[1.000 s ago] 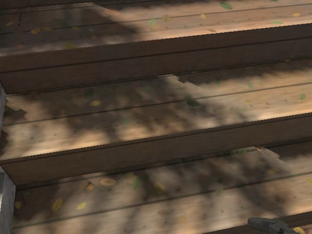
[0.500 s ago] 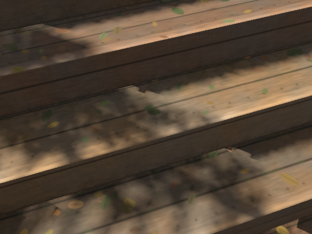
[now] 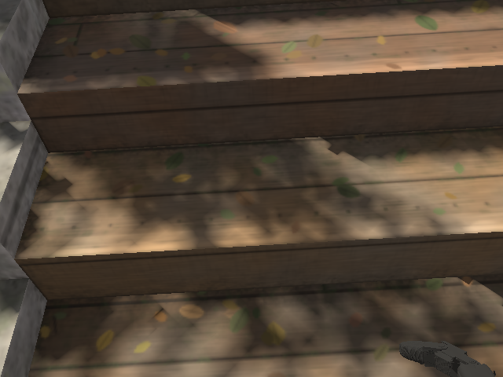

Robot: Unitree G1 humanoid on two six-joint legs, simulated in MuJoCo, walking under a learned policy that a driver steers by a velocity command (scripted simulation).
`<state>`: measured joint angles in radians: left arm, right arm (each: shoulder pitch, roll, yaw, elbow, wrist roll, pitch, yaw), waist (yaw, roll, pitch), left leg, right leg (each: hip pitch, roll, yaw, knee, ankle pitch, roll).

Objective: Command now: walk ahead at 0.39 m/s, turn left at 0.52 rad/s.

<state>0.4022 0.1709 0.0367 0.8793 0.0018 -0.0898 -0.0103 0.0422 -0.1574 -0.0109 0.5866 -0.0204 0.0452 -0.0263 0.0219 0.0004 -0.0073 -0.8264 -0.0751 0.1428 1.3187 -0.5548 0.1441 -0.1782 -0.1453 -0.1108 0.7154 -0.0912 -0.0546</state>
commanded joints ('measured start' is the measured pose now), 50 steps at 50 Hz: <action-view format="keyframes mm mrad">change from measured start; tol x64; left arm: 1 -218 51 21 -297 77 -39 -68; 50 96 165 52 -64 -64 -29 -12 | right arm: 1 111 -264 -108 15 -5 -4 -5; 19 562 -150 -89 298 26 -144 -51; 43 -355 118 44 -215 -30 -109 11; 50 344 -86 -37 50 43 -121 -4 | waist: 1 -89 143 -271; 50 -166 102 -447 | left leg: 1 581 249 -1186 -1058 -511 181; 18 705 179 -682 -1094 166 132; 24 634 236 -402 -817 1962 43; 27 189 -132 -350 195 413 -85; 43 -739 195 -115 484 -85 3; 50 864 248 -395 -447 796 79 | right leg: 1 -684 167 274 1252 25 -1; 15 -1423 65 102 1558 -124 30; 25 9 174 32 292 -331 -101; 29 -108 -146 963 -280 -826 -284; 37 -213 -56 163 -447 468 -162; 43 466 -90 137 -558 424 -144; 50 -194 41 13 61 749 44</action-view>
